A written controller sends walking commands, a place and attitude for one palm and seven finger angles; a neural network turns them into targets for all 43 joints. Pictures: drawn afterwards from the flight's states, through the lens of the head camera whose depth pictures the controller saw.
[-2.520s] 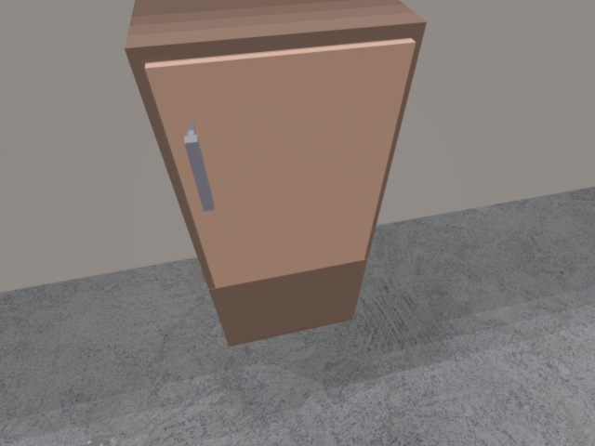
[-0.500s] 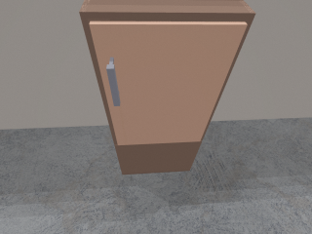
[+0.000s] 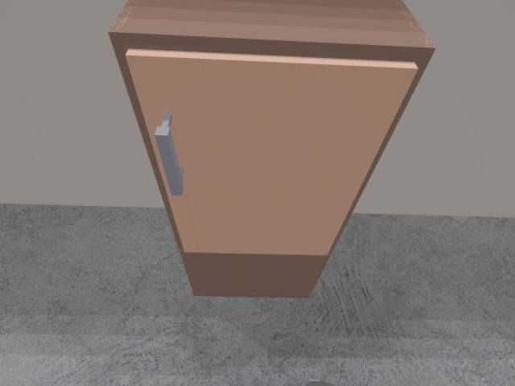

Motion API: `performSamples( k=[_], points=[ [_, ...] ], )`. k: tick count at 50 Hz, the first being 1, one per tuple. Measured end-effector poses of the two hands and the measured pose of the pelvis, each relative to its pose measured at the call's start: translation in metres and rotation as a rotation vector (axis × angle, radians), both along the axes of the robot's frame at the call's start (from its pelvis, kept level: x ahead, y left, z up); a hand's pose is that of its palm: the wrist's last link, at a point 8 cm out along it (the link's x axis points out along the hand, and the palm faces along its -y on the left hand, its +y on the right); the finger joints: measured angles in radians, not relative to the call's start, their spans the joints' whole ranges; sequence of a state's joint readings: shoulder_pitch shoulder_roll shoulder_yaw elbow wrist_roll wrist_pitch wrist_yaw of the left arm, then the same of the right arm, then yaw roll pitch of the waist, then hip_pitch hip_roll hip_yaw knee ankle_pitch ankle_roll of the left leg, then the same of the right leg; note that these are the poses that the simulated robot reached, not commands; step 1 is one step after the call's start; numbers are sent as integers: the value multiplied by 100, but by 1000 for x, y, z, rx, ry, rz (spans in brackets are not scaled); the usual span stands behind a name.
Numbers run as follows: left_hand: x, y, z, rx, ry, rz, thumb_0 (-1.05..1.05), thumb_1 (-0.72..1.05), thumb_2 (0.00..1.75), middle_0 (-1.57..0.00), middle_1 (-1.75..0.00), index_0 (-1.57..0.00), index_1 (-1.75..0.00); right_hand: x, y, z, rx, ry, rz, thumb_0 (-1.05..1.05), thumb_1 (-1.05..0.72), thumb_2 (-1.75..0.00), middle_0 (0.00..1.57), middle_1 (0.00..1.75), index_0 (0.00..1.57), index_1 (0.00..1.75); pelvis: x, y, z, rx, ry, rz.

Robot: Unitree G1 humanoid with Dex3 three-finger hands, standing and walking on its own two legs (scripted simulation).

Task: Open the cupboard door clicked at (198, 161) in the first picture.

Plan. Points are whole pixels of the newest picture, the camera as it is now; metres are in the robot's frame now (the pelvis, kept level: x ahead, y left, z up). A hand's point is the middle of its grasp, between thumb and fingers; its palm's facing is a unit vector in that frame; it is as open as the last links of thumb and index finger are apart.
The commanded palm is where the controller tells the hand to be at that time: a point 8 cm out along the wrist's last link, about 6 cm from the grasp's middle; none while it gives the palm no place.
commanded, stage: shuffle to correct the standing spot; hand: left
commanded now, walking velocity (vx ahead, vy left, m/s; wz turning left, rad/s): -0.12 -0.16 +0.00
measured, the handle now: (172, 156) +0.47 +0.17 +0.07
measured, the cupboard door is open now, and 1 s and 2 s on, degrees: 0 0 0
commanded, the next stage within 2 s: come to a stop and stand still in 0.22 s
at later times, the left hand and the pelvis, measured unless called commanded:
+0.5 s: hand out of the picture +0.01 +0.12 -0.19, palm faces +0.08 -0.99 -0.15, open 7.3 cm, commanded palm none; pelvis -0.03 -0.06 +0.00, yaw +1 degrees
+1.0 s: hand out of the picture -0.07 +0.06 -0.17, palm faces +0.05 -0.99 -0.14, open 7.4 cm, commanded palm none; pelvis -0.05 -0.09 +0.01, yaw +1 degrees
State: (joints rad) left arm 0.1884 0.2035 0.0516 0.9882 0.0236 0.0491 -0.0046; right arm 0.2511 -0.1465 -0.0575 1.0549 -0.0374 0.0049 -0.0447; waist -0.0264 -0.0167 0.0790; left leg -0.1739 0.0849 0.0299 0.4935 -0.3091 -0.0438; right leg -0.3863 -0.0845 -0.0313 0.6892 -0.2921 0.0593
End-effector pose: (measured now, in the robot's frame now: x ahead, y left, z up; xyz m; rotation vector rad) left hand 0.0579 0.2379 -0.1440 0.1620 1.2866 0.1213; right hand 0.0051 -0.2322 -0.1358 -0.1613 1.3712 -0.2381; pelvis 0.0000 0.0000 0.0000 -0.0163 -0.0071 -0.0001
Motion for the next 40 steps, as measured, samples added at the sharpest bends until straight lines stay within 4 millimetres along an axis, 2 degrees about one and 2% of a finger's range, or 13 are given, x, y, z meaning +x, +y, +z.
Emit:
performSamples(
  k=[4, 9, 13, 18, 21, 25, 33, 40],
  points=[
    [21, -23, 0, 44, -49, -13, 0, 91, 90, -20, -30, -20, -30, 8, -38, -20, 8, 9, -17, 0, -91, -90, 20, 30, 21, 30, 9, -29, -13, 9, -3, 6],
    [19, -49, 5, 45, -48, -1, 0, 91, 90, -20, -30, -20, -30, 24, -68, -17, -22, 7, -3, 0, -91, -90, 20, 30, 20, 30, 8, -45, -9, 8, -5, 19],
    [9, -64, 0, 27, -37, 11, 0, 90, 90, -20, -30, -20, -30, 38, -76, -11, -35, -34, 25, 0, -91, -90, 19, 30, 20, 30, 2, -54, -8, 6, 0, 24],
    [-12, -70, -17, -13, -27, 44, 0, 90, 90, -21, -30, -20, -30, 46, -69, -6, -40, -88, 59, 0, -91, -90, 19, 30, 20, 30, -13, -57, -14, -13, -1, 31],
    [-29, -69, -25, -34, -9, 69, 0, 91, 90, -21, -30, -20, -30, 38, -58, -2, -32, -107, 77, 0, -91, -90, 19, 30, 20, 30, -22, -57, -14, -2, -18, 23],
    [-53, -68, -17, -35, 34, 84, 0, 92, 90, -21, -30, -20, -30, 25, -51, 6, -26, -99, 93, 0, -93, -90, 20, 30, 20, 30, -29, -57, -4, 1, -19, 24],
    [-106, -79, -6, -23, 138, 82, 0, 91, 90, -20, -30, -20, -30, 6, -60, 4, 9, -85, 78, 0, -94, -90, 20, 30, 20, 30, -32, -64, 2, 16, -7, 8],
    [-132, -102, 0, -22, 187, 70, 0, 91, 90, -20, -30, -20, -30, -27, -73, -4, 41, -27, 40, 0, -93, -90, 20, 30, 20, 30, -39, -78, 4, 17, -24, 6]
  ],
)
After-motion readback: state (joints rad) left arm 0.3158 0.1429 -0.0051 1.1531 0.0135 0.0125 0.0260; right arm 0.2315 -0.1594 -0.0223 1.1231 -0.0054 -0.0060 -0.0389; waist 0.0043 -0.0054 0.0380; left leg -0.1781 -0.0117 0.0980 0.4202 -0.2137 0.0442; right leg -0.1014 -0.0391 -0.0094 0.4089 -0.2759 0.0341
